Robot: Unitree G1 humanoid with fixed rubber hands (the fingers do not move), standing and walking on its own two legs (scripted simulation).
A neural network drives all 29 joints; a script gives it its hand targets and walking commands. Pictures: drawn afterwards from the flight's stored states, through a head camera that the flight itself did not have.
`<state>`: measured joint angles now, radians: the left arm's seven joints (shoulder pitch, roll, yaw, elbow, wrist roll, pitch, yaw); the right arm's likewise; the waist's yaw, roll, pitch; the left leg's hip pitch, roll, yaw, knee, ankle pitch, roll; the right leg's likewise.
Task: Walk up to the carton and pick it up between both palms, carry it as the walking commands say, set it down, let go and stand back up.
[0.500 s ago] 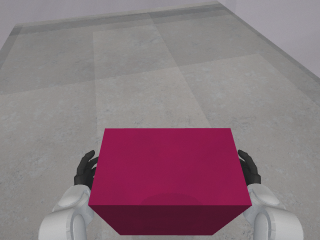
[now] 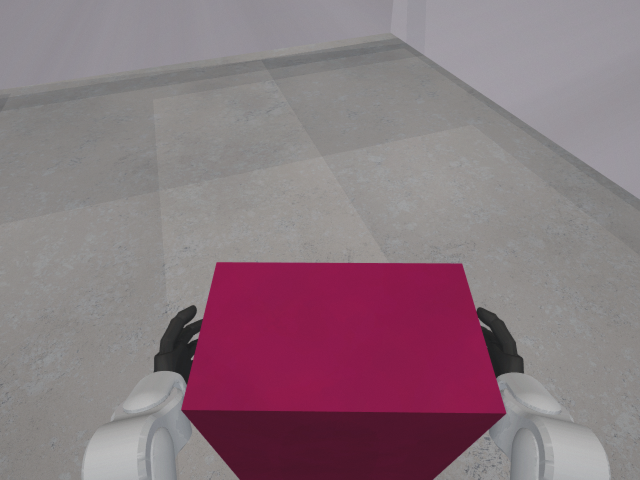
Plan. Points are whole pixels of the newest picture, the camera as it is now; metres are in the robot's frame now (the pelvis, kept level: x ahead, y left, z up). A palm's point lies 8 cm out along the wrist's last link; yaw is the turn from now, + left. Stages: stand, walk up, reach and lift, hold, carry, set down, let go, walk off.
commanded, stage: carry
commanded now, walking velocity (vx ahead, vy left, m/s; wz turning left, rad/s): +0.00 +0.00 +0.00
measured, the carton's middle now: (336, 388) +0.24 +0.00 +0.03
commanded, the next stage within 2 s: none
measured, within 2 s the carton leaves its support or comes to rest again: neither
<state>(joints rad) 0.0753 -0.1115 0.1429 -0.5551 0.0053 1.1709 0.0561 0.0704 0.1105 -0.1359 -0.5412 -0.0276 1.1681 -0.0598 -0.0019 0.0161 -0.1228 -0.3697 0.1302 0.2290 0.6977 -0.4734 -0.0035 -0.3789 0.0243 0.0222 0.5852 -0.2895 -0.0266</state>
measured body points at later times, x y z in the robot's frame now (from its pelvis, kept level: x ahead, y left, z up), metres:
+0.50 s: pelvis -0.03 +0.01 +0.00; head -0.05 +0.01 +0.45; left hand +0.21 +0.18 +0.06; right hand +0.21 -0.17 +0.06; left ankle -0.04 +0.11 -0.73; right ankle +0.00 -0.10 -0.73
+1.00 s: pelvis -0.03 +0.01 +0.00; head -0.05 +0.01 +0.45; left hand +0.22 +0.18 +0.05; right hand +0.21 -0.17 +0.04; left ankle -0.04 +0.11 -0.73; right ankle +0.00 -0.10 -0.73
